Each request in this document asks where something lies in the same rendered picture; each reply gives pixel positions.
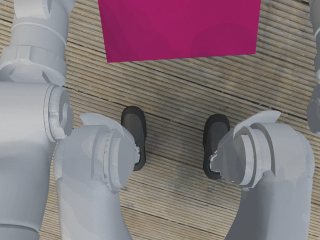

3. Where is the robot left shin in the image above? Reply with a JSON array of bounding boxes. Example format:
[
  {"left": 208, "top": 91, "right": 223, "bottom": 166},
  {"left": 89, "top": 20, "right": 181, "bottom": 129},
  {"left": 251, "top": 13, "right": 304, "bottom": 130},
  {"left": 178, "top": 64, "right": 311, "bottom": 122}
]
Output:
[{"left": 53, "top": 113, "right": 140, "bottom": 181}]

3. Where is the carton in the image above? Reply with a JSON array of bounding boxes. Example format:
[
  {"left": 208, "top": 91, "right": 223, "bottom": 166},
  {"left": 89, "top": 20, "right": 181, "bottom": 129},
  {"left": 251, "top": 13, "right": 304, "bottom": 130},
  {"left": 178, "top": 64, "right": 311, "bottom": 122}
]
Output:
[{"left": 98, "top": 0, "right": 261, "bottom": 63}]

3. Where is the left robot upper arm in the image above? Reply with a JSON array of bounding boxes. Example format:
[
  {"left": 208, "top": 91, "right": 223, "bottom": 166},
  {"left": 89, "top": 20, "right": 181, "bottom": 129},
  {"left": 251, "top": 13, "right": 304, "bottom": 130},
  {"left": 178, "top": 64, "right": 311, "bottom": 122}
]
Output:
[{"left": 0, "top": 81, "right": 74, "bottom": 240}]

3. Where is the right robot upper arm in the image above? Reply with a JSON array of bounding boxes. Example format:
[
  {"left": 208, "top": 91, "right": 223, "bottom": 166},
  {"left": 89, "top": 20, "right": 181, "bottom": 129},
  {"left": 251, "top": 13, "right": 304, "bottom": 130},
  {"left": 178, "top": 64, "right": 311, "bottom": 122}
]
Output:
[{"left": 306, "top": 82, "right": 320, "bottom": 136}]

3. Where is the robot left forearm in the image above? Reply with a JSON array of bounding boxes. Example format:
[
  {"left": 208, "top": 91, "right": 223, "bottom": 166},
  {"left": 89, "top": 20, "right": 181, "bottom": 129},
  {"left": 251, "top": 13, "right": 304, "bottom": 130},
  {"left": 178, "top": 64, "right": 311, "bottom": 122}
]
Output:
[{"left": 0, "top": 0, "right": 76, "bottom": 87}]

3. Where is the robot shin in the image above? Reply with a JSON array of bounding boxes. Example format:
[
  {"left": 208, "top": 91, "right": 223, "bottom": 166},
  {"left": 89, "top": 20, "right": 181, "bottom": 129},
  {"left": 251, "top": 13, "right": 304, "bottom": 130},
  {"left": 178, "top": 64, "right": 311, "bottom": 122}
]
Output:
[
  {"left": 209, "top": 110, "right": 315, "bottom": 182},
  {"left": 53, "top": 113, "right": 140, "bottom": 181}
]

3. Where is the robot right forearm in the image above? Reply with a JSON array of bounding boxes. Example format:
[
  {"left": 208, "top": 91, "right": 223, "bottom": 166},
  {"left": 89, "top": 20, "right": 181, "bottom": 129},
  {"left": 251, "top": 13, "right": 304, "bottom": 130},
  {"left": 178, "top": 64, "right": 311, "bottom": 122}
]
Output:
[{"left": 307, "top": 0, "right": 320, "bottom": 80}]

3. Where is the robot right shin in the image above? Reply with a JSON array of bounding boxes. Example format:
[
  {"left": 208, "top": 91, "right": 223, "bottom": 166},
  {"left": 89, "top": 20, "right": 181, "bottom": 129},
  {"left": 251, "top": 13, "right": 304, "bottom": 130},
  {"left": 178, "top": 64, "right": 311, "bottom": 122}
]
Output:
[{"left": 209, "top": 110, "right": 315, "bottom": 182}]

